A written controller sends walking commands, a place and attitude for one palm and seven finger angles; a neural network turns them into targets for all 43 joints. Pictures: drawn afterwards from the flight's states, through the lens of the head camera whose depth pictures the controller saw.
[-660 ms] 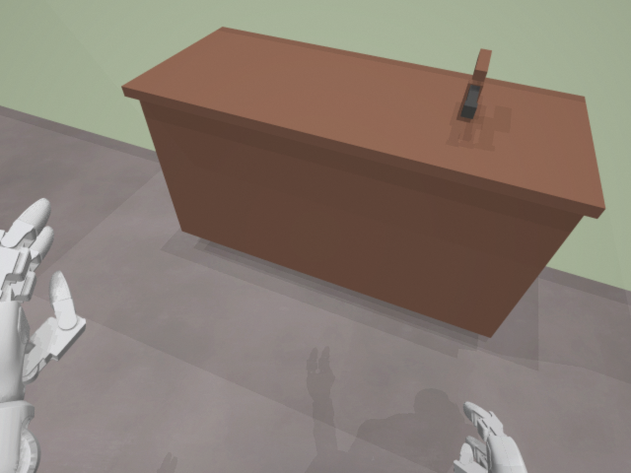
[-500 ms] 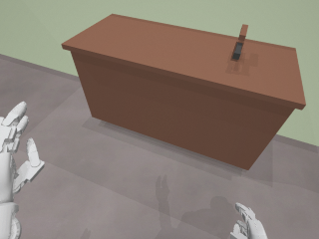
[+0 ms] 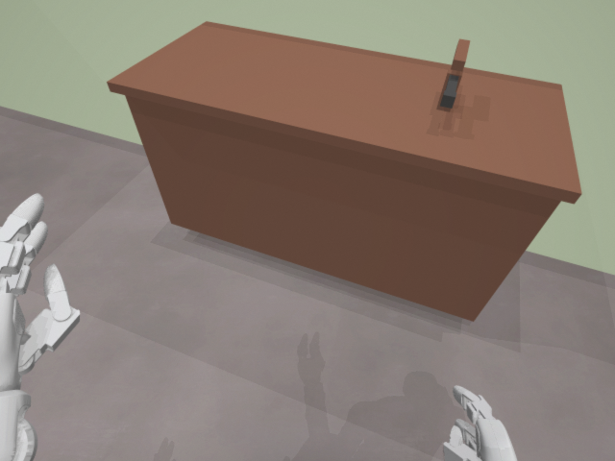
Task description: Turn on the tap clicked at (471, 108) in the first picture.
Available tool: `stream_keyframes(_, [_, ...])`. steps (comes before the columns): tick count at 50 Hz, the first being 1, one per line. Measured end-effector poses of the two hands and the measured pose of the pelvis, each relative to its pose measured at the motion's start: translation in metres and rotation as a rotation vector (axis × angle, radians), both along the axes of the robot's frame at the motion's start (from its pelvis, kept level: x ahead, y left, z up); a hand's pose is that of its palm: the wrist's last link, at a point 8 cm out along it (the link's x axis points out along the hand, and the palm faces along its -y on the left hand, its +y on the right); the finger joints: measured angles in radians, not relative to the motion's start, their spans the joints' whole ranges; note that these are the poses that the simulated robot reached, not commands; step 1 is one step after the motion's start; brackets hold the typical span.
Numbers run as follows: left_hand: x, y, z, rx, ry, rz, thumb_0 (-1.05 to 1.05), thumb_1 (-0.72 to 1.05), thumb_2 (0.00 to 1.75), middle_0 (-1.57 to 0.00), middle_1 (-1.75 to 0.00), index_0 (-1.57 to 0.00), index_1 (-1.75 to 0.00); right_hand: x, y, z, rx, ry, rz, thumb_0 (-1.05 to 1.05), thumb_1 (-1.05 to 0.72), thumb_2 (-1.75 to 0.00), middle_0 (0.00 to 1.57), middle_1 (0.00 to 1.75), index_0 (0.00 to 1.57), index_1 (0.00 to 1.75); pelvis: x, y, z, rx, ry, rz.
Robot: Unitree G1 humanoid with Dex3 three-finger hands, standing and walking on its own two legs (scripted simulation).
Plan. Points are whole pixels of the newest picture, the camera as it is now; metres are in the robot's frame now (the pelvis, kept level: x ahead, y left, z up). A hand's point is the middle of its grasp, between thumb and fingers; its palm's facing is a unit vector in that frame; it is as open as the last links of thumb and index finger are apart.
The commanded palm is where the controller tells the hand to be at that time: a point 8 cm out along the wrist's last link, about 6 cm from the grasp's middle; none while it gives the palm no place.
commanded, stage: walk to a spot facing it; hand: left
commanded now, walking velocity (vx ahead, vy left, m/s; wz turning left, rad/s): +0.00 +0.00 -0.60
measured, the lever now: (448, 99) +0.88 -0.26 +0.05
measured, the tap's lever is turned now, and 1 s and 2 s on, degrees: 0 0 0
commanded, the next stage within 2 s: turn to face it in 0.34 s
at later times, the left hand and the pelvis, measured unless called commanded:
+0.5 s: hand (165, 261) +0.27 +0.18 +0.16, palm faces +0.25 -0.87 -0.42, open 7.4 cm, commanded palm +0.23 +0.22 +0.18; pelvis +0.01 -0.02 -0.01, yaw -13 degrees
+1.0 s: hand (295, 222) +0.33 +0.05 +0.18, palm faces -0.06 -0.87 -0.48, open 7.4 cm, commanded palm +0.31 +0.11 +0.18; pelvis +0.03 -0.06 -0.01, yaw -29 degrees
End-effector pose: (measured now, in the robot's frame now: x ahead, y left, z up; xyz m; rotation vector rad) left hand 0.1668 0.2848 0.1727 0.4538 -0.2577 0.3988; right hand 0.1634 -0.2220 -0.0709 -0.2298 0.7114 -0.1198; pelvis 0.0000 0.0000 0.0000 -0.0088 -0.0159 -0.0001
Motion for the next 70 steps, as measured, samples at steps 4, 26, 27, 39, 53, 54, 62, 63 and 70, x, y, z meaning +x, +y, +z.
stream_keyframes(4, [0.007,-0.007,-0.001,0.004,-0.014,-0.019,0.01,0.89,0.89,-0.21,-0.3,-0.2,-0.3,-0.001,-0.004,-0.002,0.014,-0.022,-0.018,0.01,-0.9,-0.9,0.2,0.3,0.2,0.3,-0.004,-0.004,-0.005,0.012,0.003,-0.031])
stream_keyframes(26, [0.081,-0.065,0.005,0.064,-0.035,-0.24,0.01,0.89,0.89,-0.21,-0.3,-0.2,-0.3,-0.063,-0.052,-0.024,0.046,0.064,-0.273,0.01,-0.9,-0.9,0.2,0.3,0.2,0.3,0.016,-0.019,-0.009,0.018,0.0,-0.242])
stream_keyframes(27, [0.088,-0.073,0.005,0.059,-0.026,-0.258,0.01,0.89,0.89,-0.21,-0.3,-0.2,-0.3,-0.066,-0.052,-0.024,0.057,0.067,-0.282,0.01,-0.9,-0.9,0.2,0.3,0.2,0.3,0.018,-0.021,-0.007,0.01,0.0,-0.258])
stream_keyframes(39, [0.136,-0.187,0.004,0.144,-0.009,-0.545,0.01,0.89,0.89,-0.21,-0.3,-0.21,-0.3,-0.101,-0.108,-0.044,0.097,0.098,-0.434,0.01,-0.9,-0.9,0.2,0.3,0.2,0.3,0.015,-0.06,-0.02,0.003,0.0,-0.417])
stream_keyframes(53, [0.158,-0.175,0.014,0.08,-0.075,-0.578,0.01,0.89,0.89,-0.21,-0.31,-0.21,-0.3,-0.131,-0.121,-0.006,-0.041,0.094,-0.599,0.01,-0.91,-0.9,0.2,0.3,0.19,0.3,0.034,-0.049,-0.008,0.018,0.007,-0.531])
stream_keyframes(54, [0.162,-0.174,0.012,0.065,-0.069,-0.572,0.01,0.89,0.89,-0.21,-0.31,-0.21,-0.3,-0.129,-0.117,-0.004,-0.04,0.083,-0.602,0.01,-0.91,-0.9,0.2,0.3,0.19,0.3,0.034,-0.048,-0.007,0.018,0.006,-0.542])
stream_keyframes(62, [0.161,-0.199,0.004,0.017,-0.022,-0.631,0.01,0.89,0.89,-0.21,-0.3,-0.2,-0.3,-0.116,-0.088,-0.003,0.05,-0.029,-0.564,0.01,-0.9,-0.9,0.2,0.3,0.2,0.3,0.026,-0.048,-0.004,-0.021,0.005,-0.602])
stream_keyframes(63, [0.159,-0.204,0.005,0.029,-0.029,-0.646,0.02,0.89,0.89,-0.21,-0.3,-0.2,-0.3,-0.117,-0.087,-0.006,0.063,-0.038,-0.56,0.01,-0.9,-0.9,0.2,0.3,0.2,0.3,0.023,-0.05,-0.006,-0.019,0.005,-0.608])
stream_keyframes(70, [0.152,-0.228,0.008,0.042,-0.037,-0.698,0.01,0.89,0.89,-0.21,-0.3,-0.21,-0.3,-0.152,-0.093,-0.024,0.092,0.042,-0.618,0.01,-0.9,-0.9,0.2,0.3,0.2,0.3,0.013,-0.057,-0.009,-0.004,0.008,-0.622])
